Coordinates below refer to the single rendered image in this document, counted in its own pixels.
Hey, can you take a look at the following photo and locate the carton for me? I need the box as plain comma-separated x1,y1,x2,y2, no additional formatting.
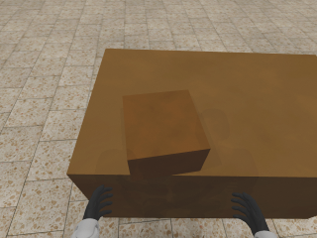
122,89,211,181

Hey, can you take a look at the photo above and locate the right robot hand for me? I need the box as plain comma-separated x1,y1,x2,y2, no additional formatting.
231,192,269,236

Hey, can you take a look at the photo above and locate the pedestal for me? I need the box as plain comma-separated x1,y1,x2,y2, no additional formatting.
66,49,317,219

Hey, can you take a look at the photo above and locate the left robot hand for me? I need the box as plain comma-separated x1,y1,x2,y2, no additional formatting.
82,184,114,221

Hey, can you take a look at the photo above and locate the left robot forearm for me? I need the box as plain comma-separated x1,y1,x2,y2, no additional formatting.
70,218,100,238

